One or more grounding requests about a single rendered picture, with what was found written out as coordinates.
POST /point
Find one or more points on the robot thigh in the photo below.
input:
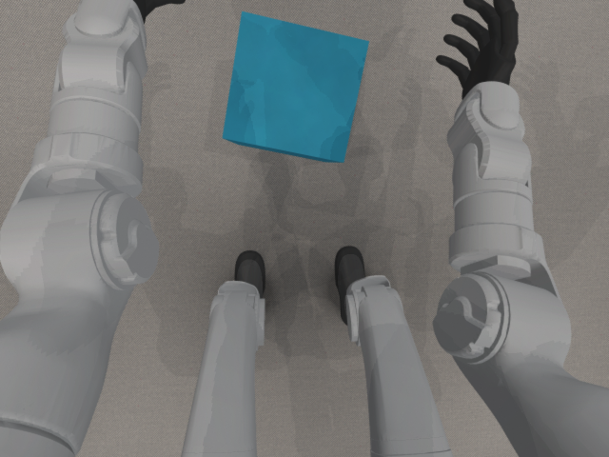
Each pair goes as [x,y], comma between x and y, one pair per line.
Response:
[403,417]
[222,420]

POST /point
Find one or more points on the left robot upper arm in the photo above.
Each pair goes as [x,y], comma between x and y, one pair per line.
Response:
[74,260]

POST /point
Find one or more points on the right robot thigh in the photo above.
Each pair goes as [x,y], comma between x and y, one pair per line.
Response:
[403,417]

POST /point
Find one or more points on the left robot hand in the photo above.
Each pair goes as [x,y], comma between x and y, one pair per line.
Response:
[147,6]

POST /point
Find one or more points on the left robot thigh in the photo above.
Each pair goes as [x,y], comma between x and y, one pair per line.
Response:
[222,420]

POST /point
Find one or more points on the right robot hand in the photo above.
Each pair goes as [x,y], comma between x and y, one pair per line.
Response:
[496,59]

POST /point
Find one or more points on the left robot forearm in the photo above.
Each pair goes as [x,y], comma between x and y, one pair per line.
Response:
[95,111]

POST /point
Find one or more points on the right robot upper arm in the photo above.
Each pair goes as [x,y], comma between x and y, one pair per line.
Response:
[510,341]

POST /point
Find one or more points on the carton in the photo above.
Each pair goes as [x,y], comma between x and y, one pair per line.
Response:
[293,88]

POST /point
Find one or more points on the right robot forearm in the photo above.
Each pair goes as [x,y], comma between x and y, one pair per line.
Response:
[492,192]

